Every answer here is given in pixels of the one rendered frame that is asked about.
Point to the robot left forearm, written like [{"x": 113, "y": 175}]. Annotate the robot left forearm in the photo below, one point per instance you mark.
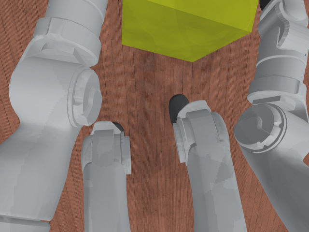
[{"x": 69, "y": 32}]

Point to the robot right upper arm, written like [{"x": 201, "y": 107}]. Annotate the robot right upper arm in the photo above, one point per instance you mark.
[{"x": 274, "y": 142}]

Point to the robot right forearm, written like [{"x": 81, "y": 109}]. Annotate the robot right forearm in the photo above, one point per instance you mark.
[{"x": 282, "y": 57}]

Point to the right robot shin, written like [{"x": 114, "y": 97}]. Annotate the right robot shin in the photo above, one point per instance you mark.
[{"x": 218, "y": 120}]

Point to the right robot hand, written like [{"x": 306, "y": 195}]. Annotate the right robot hand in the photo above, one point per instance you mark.
[{"x": 263, "y": 3}]

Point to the robot right foot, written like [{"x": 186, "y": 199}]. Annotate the robot right foot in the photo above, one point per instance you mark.
[{"x": 176, "y": 104}]

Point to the carton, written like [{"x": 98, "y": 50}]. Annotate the carton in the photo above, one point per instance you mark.
[{"x": 185, "y": 29}]

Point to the robot left upper arm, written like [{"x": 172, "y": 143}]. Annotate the robot left upper arm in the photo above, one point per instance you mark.
[{"x": 53, "y": 99}]

